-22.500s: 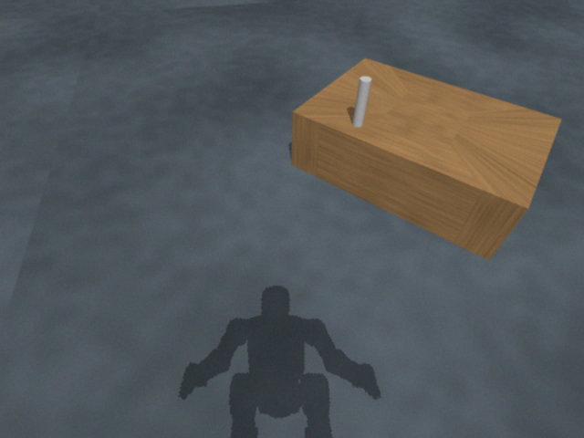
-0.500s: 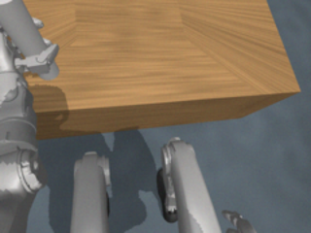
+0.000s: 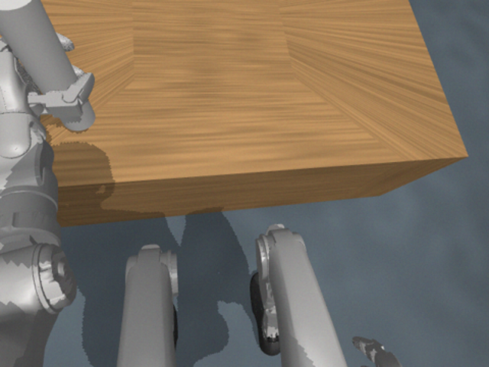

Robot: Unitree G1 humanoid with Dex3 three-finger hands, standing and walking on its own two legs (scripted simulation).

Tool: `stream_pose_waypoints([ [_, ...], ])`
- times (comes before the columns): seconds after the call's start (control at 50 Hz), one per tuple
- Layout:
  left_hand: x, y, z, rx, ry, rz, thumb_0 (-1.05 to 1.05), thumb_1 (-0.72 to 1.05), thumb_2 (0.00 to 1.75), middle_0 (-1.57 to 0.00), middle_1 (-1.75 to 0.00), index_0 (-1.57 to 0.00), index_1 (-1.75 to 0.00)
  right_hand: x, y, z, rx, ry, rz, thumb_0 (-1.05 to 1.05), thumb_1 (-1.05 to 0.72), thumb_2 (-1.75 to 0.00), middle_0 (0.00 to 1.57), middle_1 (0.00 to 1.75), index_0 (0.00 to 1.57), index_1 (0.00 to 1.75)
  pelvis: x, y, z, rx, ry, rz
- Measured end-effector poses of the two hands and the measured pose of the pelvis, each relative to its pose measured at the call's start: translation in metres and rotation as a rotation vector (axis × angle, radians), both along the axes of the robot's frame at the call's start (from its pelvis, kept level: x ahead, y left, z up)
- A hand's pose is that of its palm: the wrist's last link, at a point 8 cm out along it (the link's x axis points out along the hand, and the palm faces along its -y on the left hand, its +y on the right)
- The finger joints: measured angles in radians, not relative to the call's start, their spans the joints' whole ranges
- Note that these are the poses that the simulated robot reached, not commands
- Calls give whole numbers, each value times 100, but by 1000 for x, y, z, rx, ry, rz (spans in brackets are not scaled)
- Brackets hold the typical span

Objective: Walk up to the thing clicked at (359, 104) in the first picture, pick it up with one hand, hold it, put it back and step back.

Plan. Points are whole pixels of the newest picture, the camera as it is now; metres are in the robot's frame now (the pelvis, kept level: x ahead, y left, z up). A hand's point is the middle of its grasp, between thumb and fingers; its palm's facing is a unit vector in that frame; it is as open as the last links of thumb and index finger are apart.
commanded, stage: settle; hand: left
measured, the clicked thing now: (51, 70) +0.54 +0.21 +0.04
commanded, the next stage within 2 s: lift in 0.88 s
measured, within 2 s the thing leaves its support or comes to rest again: neither
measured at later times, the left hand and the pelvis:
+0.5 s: hand (50, 43) +0.55 +0.20 +0.08, palm faces +0.16 -0.99 -0.04, open 7.4 cm; pelvis +0.02 +0.00 +0.06, yaw +0 degrees
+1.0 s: hand (50, 30) +0.55 +0.19 +0.10, palm faces +0.16 -0.99 -0.04, open 7.4 cm; pelvis +0.03 -0.01 +0.09, yaw +0 degrees
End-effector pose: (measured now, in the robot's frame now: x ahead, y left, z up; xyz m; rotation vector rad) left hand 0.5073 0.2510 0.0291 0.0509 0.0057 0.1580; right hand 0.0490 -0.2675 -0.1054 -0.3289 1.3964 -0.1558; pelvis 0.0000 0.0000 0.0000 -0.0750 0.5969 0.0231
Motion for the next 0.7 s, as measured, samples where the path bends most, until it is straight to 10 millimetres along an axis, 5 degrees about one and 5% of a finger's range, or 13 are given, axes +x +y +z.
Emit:
stream_pose_waypoints([
  [0.28, 5, 1, 38, -23, 34, 7, 1, -7, 108, -88, -118, -86, -116, 9, -1, 45, -10, -19, -9, 1, -89, -89, 20, 30, 20, 30, 9, 2, 43, 4, 7, -2],
  [0.7, 12, -13, 63, -24, 45, 2, 1, -7, 109, -87, -120, -85, -118, 39, -2, 66, 18, -55, 10, 1, -88, -89, 20, 30, 20, 30, 24, -5, 74, 20, 9, -8],
])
